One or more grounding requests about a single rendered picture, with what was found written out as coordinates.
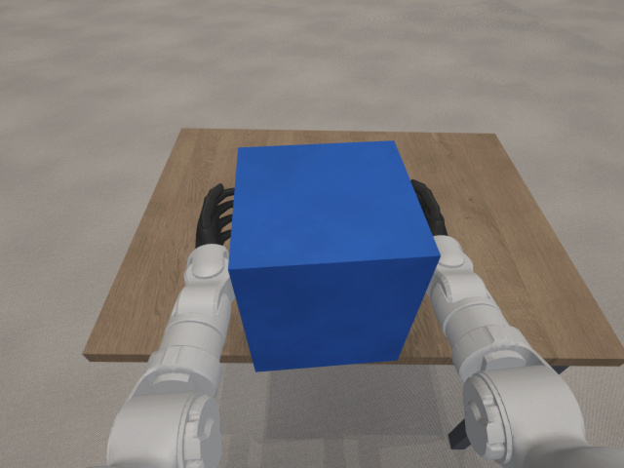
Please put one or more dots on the table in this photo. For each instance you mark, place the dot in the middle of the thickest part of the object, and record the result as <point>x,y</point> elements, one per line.
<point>487,208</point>

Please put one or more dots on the right robot upper arm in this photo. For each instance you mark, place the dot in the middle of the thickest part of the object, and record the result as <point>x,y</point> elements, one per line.
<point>526,418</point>

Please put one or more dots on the right robot forearm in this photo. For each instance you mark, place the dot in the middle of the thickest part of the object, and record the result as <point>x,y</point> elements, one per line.
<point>479,336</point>

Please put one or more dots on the right robot hand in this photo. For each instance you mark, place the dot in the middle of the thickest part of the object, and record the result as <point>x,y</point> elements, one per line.
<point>430,208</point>

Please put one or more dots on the left robot upper arm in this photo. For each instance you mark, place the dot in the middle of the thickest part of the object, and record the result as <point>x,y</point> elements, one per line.
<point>166,430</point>

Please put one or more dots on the left robot hand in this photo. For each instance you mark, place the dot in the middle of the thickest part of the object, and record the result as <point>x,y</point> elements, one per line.
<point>209,224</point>

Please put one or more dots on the left robot forearm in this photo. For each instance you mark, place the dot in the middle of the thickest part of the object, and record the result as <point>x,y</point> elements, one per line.
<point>189,354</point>

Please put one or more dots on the carton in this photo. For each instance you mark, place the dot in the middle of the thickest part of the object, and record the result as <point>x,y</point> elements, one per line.
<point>330,253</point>

